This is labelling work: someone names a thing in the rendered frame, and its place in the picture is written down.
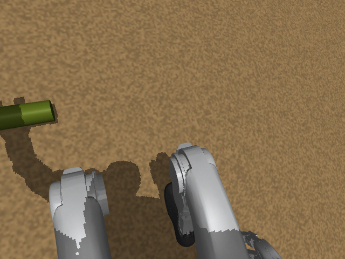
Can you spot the right robot hand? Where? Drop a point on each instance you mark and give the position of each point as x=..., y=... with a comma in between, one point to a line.
x=263, y=250

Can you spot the right robot foot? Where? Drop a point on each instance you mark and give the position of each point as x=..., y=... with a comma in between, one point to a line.
x=184, y=240

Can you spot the can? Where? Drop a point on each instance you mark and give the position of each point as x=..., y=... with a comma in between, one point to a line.
x=20, y=115

